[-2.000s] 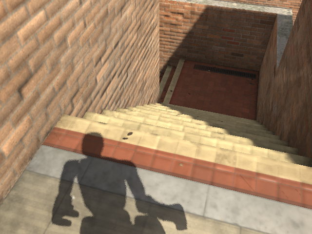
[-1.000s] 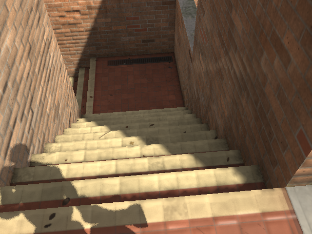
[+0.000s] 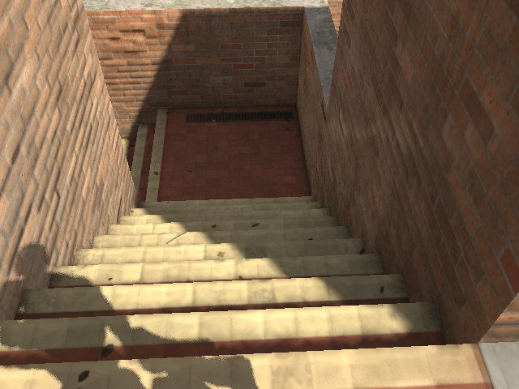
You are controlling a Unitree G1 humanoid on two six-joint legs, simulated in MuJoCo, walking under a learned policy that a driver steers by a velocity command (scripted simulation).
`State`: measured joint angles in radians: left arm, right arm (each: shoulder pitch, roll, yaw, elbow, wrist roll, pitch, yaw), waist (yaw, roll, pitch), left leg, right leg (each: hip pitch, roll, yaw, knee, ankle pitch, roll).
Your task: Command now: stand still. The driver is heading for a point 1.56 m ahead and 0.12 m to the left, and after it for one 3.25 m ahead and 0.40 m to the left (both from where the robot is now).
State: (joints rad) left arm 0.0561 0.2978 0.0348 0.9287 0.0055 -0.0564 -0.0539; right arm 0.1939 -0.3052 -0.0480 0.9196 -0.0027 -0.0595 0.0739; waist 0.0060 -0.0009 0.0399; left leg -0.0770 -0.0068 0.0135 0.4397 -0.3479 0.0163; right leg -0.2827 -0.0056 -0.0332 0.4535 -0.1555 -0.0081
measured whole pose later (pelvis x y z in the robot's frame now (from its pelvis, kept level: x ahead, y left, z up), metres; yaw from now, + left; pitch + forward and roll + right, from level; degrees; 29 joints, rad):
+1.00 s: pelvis +0.07 -0.03 +0.00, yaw +1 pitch -2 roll -1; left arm 0.12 0.29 0.07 1.05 0.05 -0.07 -0.03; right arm 0.44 -0.26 -0.04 1.06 -0.05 -0.06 0.00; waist -0.05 0.02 0.03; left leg 0.11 0.05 0.00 0.30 -0.39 0.02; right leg -0.28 -0.01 -0.07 0.55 -0.27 -0.08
